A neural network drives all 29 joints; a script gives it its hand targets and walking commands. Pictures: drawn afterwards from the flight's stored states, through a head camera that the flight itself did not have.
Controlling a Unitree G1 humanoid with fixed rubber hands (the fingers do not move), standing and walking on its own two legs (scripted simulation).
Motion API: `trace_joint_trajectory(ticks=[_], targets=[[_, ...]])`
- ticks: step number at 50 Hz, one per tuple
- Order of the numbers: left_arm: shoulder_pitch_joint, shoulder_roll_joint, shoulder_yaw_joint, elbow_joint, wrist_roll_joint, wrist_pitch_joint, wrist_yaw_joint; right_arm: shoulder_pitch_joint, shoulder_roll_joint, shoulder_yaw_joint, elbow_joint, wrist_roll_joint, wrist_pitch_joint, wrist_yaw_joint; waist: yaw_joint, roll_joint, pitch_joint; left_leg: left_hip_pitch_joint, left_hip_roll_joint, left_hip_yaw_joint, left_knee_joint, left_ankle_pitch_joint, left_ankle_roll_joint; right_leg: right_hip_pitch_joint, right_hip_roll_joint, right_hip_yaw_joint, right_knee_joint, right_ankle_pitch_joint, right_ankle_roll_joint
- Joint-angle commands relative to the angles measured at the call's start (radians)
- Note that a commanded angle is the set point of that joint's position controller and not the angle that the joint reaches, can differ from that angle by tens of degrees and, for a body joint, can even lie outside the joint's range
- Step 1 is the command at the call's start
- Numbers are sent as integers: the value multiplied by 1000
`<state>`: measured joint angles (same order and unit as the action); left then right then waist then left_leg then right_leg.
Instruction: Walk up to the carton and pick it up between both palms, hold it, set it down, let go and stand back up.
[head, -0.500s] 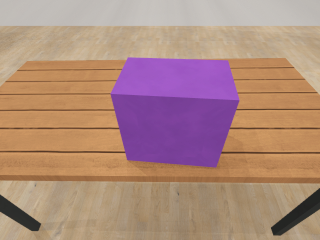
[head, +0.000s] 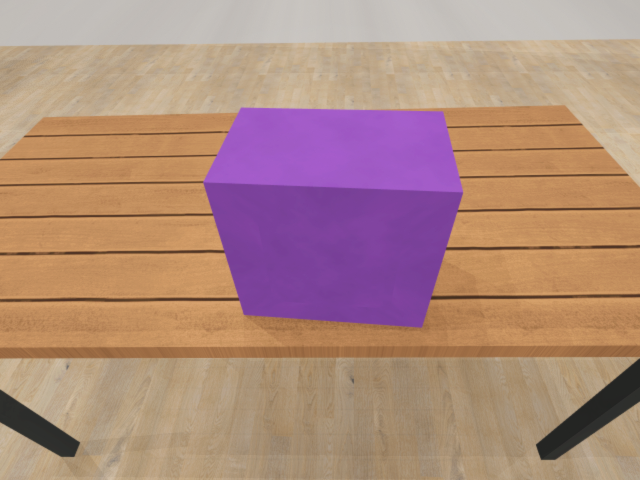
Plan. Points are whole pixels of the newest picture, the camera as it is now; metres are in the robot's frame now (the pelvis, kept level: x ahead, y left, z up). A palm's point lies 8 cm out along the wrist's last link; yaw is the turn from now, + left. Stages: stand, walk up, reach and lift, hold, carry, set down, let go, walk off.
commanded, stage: stand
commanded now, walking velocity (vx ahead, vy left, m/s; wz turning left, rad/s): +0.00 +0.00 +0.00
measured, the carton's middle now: (335, 221) +0.46 +0.00 +0.08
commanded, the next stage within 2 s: none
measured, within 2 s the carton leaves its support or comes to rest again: neither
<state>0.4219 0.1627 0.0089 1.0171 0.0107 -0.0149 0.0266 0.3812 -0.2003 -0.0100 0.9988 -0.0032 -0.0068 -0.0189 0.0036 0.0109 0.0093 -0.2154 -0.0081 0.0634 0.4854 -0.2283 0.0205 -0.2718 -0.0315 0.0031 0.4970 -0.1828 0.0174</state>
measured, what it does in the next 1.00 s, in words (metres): stands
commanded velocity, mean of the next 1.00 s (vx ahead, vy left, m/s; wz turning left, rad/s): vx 0.00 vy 0.00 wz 0.00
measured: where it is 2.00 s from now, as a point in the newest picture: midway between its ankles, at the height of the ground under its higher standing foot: outside the picture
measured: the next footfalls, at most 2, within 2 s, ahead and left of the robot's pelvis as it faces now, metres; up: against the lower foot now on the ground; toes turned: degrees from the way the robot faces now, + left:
none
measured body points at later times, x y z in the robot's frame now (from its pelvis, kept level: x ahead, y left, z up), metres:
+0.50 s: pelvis +0.02 -0.01 +0.00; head +0.02 -0.01 +0.45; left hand +0.02 +0.22 -0.15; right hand +0.01 -0.24 -0.15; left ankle +0.02 +0.11 -0.74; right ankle +0.06 -0.13 -0.74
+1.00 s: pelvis +0.04 -0.01 +0.00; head +0.04 -0.01 +0.45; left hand +0.03 +0.21 -0.15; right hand +0.03 -0.24 -0.15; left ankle +0.02 +0.11 -0.74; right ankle +0.06 -0.13 -0.74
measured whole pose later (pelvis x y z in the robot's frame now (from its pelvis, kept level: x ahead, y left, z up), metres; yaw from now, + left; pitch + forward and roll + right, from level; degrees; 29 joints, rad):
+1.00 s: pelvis +0.04 -0.01 +0.00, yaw +0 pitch -2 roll +0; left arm 0.33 0.15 -0.01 1.07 0.00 -0.01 0.04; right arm 0.34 -0.17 0.01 1.05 0.00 -0.02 -0.04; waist 0.00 0.00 0.03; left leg -0.15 0.01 0.06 0.44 -0.26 0.00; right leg -0.20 -0.01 -0.01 0.45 -0.21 0.00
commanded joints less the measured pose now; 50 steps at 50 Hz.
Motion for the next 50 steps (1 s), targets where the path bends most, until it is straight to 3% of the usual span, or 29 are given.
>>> trace_joint_trajectory(ticks=[1, 30, 50], targets=[[72, 145, 28, -36, -2, -13, 9, 71, -124, -27, -40, 0, -15, -9, -4, -39, 135, -93, 97, -144, -165, -194, -4, -52, -63, 112, -158, -189, -22], [-3, 125, 9, -2, -10, -13, 18, 60, -94, -8, 4, 4, -20, -21, -1, -21, 96, -14, 114, -118, -153, -9, -8, 16, -66, 95, -149, -7, -23], [-24, 117, 4, 17, -9, -11, 23, 52, -79, -4, 28, 6, -18, -28, -3, -6, 89, 14, 114, -115, -154, 44, -14, 47, -66, 97, -149, 67, -25]])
